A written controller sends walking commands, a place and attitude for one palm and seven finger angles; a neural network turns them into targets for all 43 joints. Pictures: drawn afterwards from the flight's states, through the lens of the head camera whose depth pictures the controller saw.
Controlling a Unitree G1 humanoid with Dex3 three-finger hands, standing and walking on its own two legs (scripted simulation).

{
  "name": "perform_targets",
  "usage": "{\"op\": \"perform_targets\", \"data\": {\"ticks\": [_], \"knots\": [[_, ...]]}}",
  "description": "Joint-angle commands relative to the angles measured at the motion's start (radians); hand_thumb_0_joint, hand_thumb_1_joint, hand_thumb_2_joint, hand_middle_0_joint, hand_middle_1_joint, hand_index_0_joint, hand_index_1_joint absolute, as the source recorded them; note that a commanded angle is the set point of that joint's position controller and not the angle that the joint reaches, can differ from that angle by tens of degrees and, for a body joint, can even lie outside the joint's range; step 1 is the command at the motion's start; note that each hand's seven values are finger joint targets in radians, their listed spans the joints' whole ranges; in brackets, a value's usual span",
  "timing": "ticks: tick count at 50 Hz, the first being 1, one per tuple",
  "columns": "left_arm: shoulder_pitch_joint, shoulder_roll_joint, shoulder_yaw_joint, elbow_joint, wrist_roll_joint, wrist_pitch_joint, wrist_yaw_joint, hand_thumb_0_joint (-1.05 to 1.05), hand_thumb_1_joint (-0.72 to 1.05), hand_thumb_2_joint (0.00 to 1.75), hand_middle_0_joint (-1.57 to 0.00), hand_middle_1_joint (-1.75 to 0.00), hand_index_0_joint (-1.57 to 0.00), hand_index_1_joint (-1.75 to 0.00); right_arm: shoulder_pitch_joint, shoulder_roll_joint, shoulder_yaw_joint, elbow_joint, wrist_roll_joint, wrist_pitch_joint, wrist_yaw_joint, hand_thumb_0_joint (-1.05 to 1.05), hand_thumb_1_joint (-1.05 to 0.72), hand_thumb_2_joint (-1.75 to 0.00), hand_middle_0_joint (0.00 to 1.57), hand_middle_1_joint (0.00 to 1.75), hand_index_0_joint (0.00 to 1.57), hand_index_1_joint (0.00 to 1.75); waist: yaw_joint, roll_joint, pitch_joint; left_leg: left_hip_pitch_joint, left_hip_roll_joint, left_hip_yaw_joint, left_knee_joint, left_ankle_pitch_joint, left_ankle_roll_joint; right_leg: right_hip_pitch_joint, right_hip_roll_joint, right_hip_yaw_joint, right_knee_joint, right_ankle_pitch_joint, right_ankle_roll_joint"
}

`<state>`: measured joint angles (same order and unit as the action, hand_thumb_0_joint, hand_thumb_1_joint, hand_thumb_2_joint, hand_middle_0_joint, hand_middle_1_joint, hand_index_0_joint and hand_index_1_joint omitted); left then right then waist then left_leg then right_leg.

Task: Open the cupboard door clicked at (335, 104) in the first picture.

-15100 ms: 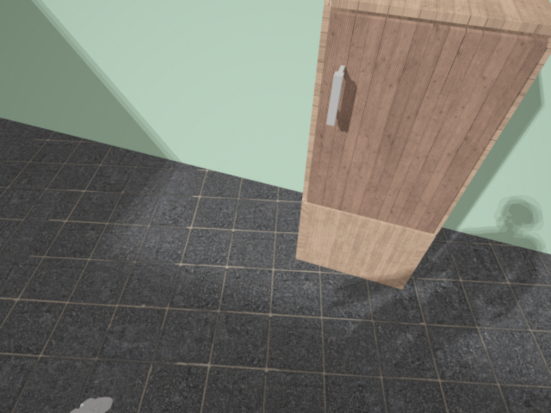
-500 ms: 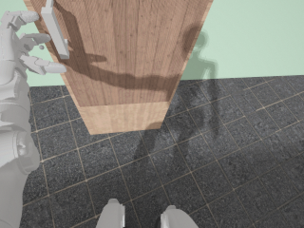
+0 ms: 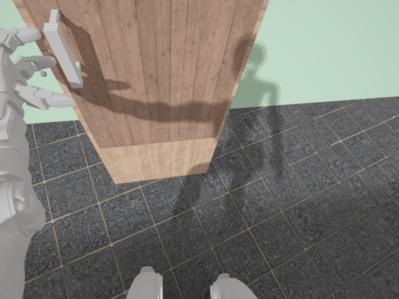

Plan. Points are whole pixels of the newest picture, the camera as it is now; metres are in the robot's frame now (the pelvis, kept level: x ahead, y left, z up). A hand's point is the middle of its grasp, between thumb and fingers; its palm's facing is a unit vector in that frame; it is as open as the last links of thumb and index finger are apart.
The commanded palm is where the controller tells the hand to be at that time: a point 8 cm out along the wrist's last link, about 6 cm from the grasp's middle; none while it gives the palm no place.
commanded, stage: move the hooked fingers beside the handle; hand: left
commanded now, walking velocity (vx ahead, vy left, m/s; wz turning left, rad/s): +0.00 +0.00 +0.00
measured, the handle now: (66, 51) +0.56 +0.23 +0.11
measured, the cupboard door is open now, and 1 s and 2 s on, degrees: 0 0 0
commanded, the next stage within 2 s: slide the fingers in behind the handle in 1.46 s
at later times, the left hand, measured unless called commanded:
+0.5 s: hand (39, 73) +0.51 +0.27 +0.10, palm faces +0.12 -0.99 -0.01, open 14.1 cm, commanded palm +0.49 +0.31 +0.10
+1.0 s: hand (22, 76) +0.50 +0.29 +0.11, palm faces +0.11 -0.99 +0.01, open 14.0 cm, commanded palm +0.49 +0.33 +0.10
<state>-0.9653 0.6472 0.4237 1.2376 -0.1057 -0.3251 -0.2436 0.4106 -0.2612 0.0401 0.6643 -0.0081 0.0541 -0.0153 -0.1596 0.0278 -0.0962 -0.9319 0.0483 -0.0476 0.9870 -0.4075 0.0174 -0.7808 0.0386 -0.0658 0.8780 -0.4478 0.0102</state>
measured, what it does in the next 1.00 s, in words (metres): stands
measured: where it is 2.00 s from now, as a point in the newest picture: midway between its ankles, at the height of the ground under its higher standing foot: outside the picture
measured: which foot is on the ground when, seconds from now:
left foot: down 0.00-1.00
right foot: down 0.00-1.00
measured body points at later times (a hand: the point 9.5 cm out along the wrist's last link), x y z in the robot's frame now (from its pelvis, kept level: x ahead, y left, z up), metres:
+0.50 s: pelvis +0.01 +0.00 +0.00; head +0.13 +0.02 +0.43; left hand +0.50 +0.32 +0.11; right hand -0.01 -0.27 -0.10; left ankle +0.03 +0.10 -0.68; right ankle -0.02 -0.14 -0.68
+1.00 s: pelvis +0.00 +0.00 +0.00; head +0.13 +0.04 +0.43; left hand +0.49 +0.34 +0.11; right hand -0.01 -0.27 -0.10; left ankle +0.03 +0.10 -0.68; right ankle -0.02 -0.14 -0.68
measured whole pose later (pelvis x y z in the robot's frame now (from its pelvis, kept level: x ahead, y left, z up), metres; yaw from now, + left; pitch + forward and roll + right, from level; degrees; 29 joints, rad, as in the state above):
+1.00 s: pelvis +0.00 +0.00 +0.00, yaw -2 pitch +21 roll -5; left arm -0.91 0.75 0.52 1.21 -0.12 -0.32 -0.40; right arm 0.41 -0.28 0.04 0.62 0.00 0.10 -0.05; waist -0.17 0.02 -0.10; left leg -0.94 0.06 -0.03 0.99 -0.41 0.02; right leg -0.79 0.05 -0.04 0.87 -0.44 0.02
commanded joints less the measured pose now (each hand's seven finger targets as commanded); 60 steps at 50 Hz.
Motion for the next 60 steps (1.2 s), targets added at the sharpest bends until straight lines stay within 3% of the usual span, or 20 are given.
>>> {"op": "perform_targets", "data": {"ticks": [1, 3, 5, 8, 10, 11, 21, 25, 31, 34, 38, 39, 44, 47, 48, 49, 51, 53, 57, 60], "knots": [[-0.466, 0.223, 0.0, -0.219, 0.004, -0.065, -0.045, 0.0, -0.5, 0.3, -0.3, -1.2, -0.3, -1.2, 0.179, -0.201, -0.066, -0.042, 0.003, -0.004, -0.027, 0.0, -0.9, -0.9, 0.2, 0.3, 0.2, 0.3, -0.045, 0.195, -0.428, 0.531, -0.008, -0.038, -0.098, 0.371, 0.011, -0.031, 0.037, 0.014, -0.099, 0.283, -0.028], [-0.44, 0.258, 0.027, -0.22, -0.001, -0.064, -0.053, 0.0, -0.5, 0.3, -0.3, -1.2, -0.3, -1.2, 0.181, -0.203, -0.065, -0.047, 0.003, 0.0, -0.028, 0.0, -0.9, -0.9, 0.2, 0.3, 0.2, 0.3, -0.034, 0.174, -0.444, 0.525, -0.009, -0.036, -0.098, 0.384, 0.013, -0.001, 0.039, 0.015, -0.098, 0.301, -0.027], [-0.438, 0.226, 0.006, -0.226, -0.01, -0.063, -0.064, 0.0, -0.5, 0.3, -0.3, -1.2, -0.3, -1.2, 0.182, -0.199, -0.064, -0.052, 0.003, 0.002, -0.028, 0.0, -0.9, -0.9, 0.2, 0.3, 0.2, 0.3, -0.04, 0.182, -0.439, 0.538, -0.009, -0.035, -0.096, 0.406, 0.013, -0.006, 0.041, 0.014, -0.096, 0.314, -0.029], [-0.418, 0.281, 0.045, -0.231, -0.011, -0.061, -0.071, 0.0, -0.5, 0.3, -0.3, -1.2, -0.3, -1.2, 0.178, -0.206, -0.066, -0.057, 0.006, 0.009, -0.032, 0.0, -0.9, -0.9, 0.2, 0.3, 0.2, 0.3, -0.026, 0.184, -0.447, 0.532, -0.008, -0.032, -0.098, 0.406, 0.011, 0.008, 0.04, 0.015, -0.098, 0.319, -0.026], [-0.43, 0.246, 0.024, -0.231, -0.013, -0.059, -0.073, 0.0, -0.5, 0.3, -0.3, -1.2, -0.3, -1.2, 0.18, -0.201, -0.066, -0.056, 0.005, 0.01, -0.033, 0.0, -0.9, -0.9, 0.2, 0.3, 0.2, 0.3, -0.042, 0.174, -0.428, 0.533, -0.008, -0.031, -0.095, 0.407, 0.016, -0.004, 0.042, 0.014, -0.101, 0.32, -0.025], [-0.41, 0.302, 0.065, -0.216, -0.011, -0.056, -0.072, 0.0, -0.5, 0.3, -0.3, -1.2, -0.3, -1.2, 0.179, -0.208, -0.067, -0.056, 0.008, 0.013, -0.036, 0.0, -0.9, -0.9, 0.2, 0.3, 0.2, 0.3, -0.029, 0.156, -0.433, 0.511, -0.007, -0.028, -0.096, 0.394, 0.017, 0.011, 0.04, 0.018, -0.103, 0.319, -0.021], [-0.368, 0.349, 0.094, -0.242, -0.013, -0.058, -0.094, 0.0, -0.5, 0.3, -0.3, -1.2, -0.3, -1.2, 0.177, -0.208, -0.067, -0.071, 0.011, 0.028, -0.041, 0.0, -0.9, -0.9, 0.2, 0.3, 0.2, 0.3, -0.015, 0.189, -0.465, 0.533, -0.006, -0.017, -0.092, 0.455, 0.014, 0.035, 0.04, 0.022, -0.096, 0.37, -0.02], [-0.323, 0.422, 0.154, -0.215, -0.019, -0.052, -0.103, 0.0, -0.5, 0.3, -0.3, -1.2, -0.3, -1.2, 0.175, -0.215, -0.065, -0.086, 0.012, 0.028, -0.045, 0.0, -0.9, -0.9, 0.2, 0.3, 0.2, 0.3, -0.002, 0.132, -0.449, 0.461, -0.013, -0.005, -0.096, 0.425, 0.023, 0.099, 0.041, 0.03, -0.095, 0.394, -0.019], [-0.35, 0.433, 0.144, -0.239, -0.011, -0.067, -0.12, 0.0, -0.5, 0.3, -0.3, -1.2, -0.3, -1.2, 0.167, -0.214, -0.064, -0.089, 0.015, 0.03, -0.048, 0.0, -0.9, -0.9, 0.2, 0.3, 0.2, 0.3, -0.01, 0.201, -0.454, 0.509, -0.006, -0.006, -0.091, 0.444, 0.016, 0.051, 0.042, 0.028, -0.093, 0.379, -0.018], [-0.323, 0.429, 0.146, -0.214, -0.021, -0.059, -0.137, 0.0, -0.5, 0.3, -0.3, -1.2, -0.3, -1.2, 0.168, -0.216, -0.065, -0.09, 0.016, 0.031, -0.049, 0.0, -0.9, -0.9, 0.2, 0.3, 0.2, 0.3, -0.008, 0.176, -0.443, 0.492, -0.007, -0.006, -0.093, 0.432, 0.016, 0.061, 0.044, 0.027, -0.096, 0.375, -0.017], [-0.347, 0.417, 0.117, -0.146, -0.026, -0.027, -0.162, 0.0, -0.5, 0.3, -0.3, -1.2, -0.3, -1.2, 0.167, -0.222, -0.058, -0.086, 0.021, 0.033, -0.057, 0.0, -0.9, -0.9, 0.2, 0.3, 0.2, 0.3, -0.033, 0.127, -0.372, 0.426, -0.008, -0.007, -0.094, 0.357, 0.024, 0.029, 0.041, 0.026, -0.106, 0.324, -0.012], [-0.358, 0.426, 0.119, -0.146, -0.027, -0.024, -0.166, 0.0, -0.5, 0.3, -0.3, -1.2, -0.3, -1.2, 0.167, -0.224, -0.058, -0.087, 0.021, 0.03, -0.059, 0.0, -0.9, -0.9, 0.2, 0.3, 0.2, 0.3, -0.034, 0.125, -0.378, 0.418, -0.01, -0.005, -0.092, 0.344, 0.026, 0.033, 0.039, 0.03, -0.107, 0.317, -0.01], [-0.385, 0.44, 0.137, -0.264, -0.025, -0.07, -0.159, 0.0, -0.5, 0.3, -0.3, -1.2, -0.3, -1.2, 0.174, -0.219, -0.062, -0.082, 0.009, 0.027, -0.055, 0.0, -0.9, -0.9, 0.2, 0.3, 0.2, 0.3, -0.008, 0.254, -0.498, 0.566, 0.0, -0.027, -0.082, 0.458, 0.006, -0.003, 0.043, 0.019, -0.085, 0.335, -0.025], [-0.355, 0.397, 0.125, -0.258, -0.039, -0.07, -0.157, 0.0, -0.5, 0.3, -0.3, -1.2, -0.3, -1.2, 0.172, -0.216, -0.065, -0.08, 0.008, 0.03, -0.048, 0.0, -0.9, -0.9, 0.2, 0.3, 0.2, 0.3, -0.01, 0.237, -0.501, 0.588, 0.003, -0.032, -0.081, 0.482, 0.003, -0.011, 0.047, 0.011, -0.087, 0.338, -0.024], [-0.351, 0.418, 0.141, -0.251, -0.04, -0.063, -0.154, 0.0, -0.5, 0.3, -0.3, -1.2, -0.3, -1.2, 0.17, -0.221, -0.065, -0.08, 0.009, 0.031, -0.048, 0.0, -0.9, -0.9, 0.2, 0.3, 0.2, 0.3, -0.003, 0.225, -0.482, 0.57, 0.004, -0.036, -0.088, 0.464, 0.003, -0.004, 0.047, 0.009, -0.089, 0.327, -0.025], [-0.348, 0.388, 0.114, -0.225, -0.038, -0.048, -0.157, 0.0, -0.5, 0.3, -0.3, -1.2, -0.3, -1.2, 0.166, -0.218, -0.062, -0.083, 0.012, 0.031, -0.046, 0.0, -0.9, -0.9, 0.2, 0.3, 0.2, 0.3, -0.011, 0.219, -0.456, 0.545, 0.0, -0.031, -0.093, 0.423, 0.006, -0.011, 0.047, 0.009, -0.094, 0.305, -0.022], [-0.357, 0.421, 0.133, -0.198, -0.03, -0.029, -0.15, 0.0, -0.5, 0.3, -0.3, -1.2, -0.3, -1.2, 0.168, -0.224, -0.062, -0.083, 0.014, 0.032, -0.052, 0.0, -0.9, -0.9, 0.2, 0.3, 0.2, 0.3, -0.016, 0.179, -0.425, 0.507, 0.0, -0.029, -0.099, 0.393, 0.013, -0.008, 0.044, 0.011, -0.099, 0.296, -0.019], [-0.35, 0.388, 0.102, -0.191, -0.02, -0.017, -0.143, 0.0, -0.5, 0.3, -0.3, -1.2, -0.3, -1.2, 0.164, -0.221, -0.059, -0.092, 0.014, 0.031, -0.051, 0.0, -0.9, -0.9, 0.2, 0.3, 0.2, 0.3, -0.019, 0.187, -0.394, 0.499, -0.002, -0.032, -0.11, 0.358, 0.01, -0.029, 0.042, 0.007, -0.104, 0.26, -0.021], [-0.389, 0.406, 0.118, -0.256, -0.016, -0.054, -0.121, 0.0, -0.5, 0.3, -0.3, -1.2, -0.3, -1.2, 0.167, -0.222, -0.061, -0.088, 0.006, 0.024, -0.049, 0.0, -0.9, -0.9, 0.2, 0.3, 0.2, 0.3, -0.018, 0.225, -0.443, 0.561, 0.005, -0.045, -0.106, 0.401, 0.001, -0.045, 0.044, 0.006, -0.097, 0.265, -0.026], [-0.398, 0.422, 0.135, -0.217, -0.024, -0.064, -0.122, 0.0, -0.5, 0.3, -0.3, -1.2, -0.3, -1.2, 0.171, -0.226, -0.059, -0.081, 0.006, 0.02, -0.051, 0.0, -0.9, -0.9, 0.2, 0.3, 0.2, 0.3, -0.026, 0.183, -0.418, 0.527, 0.005, -0.048, -0.102, 0.378, 0.005, -0.04, 0.046, 0.008, -0.094, 0.255, -0.027]]}}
